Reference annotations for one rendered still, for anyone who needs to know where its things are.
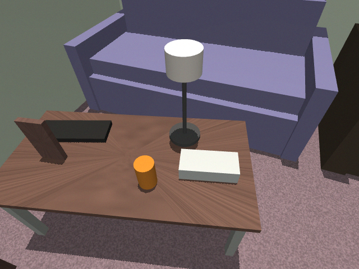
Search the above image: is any armchair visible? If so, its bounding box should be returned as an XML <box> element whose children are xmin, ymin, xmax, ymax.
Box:
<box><xmin>318</xmin><ymin>23</ymin><xmax>359</xmax><ymax>177</ymax></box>

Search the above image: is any sofa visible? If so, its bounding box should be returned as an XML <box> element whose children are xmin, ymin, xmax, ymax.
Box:
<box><xmin>63</xmin><ymin>0</ymin><xmax>338</xmax><ymax>162</ymax></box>

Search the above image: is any desk lamp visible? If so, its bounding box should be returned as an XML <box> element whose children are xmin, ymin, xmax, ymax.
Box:
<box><xmin>164</xmin><ymin>39</ymin><xmax>204</xmax><ymax>147</ymax></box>

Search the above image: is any coffee table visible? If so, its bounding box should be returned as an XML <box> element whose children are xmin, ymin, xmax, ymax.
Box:
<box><xmin>0</xmin><ymin>110</ymin><xmax>261</xmax><ymax>256</ymax></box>

